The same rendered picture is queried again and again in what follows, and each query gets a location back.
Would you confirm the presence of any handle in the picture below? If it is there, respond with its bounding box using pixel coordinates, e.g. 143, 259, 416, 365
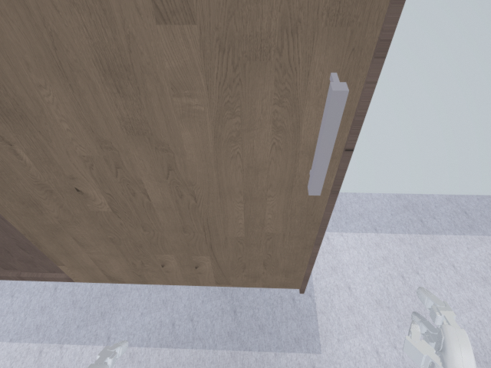
308, 73, 349, 196

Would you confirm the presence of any right robot hand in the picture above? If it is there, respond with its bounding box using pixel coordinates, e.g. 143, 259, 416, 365
403, 287, 476, 368

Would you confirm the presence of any wardrobe door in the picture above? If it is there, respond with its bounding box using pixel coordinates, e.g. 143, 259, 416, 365
0, 0, 390, 289
0, 214, 65, 274

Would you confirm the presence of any left robot hand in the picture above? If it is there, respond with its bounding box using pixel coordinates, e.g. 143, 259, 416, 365
88, 340, 128, 368

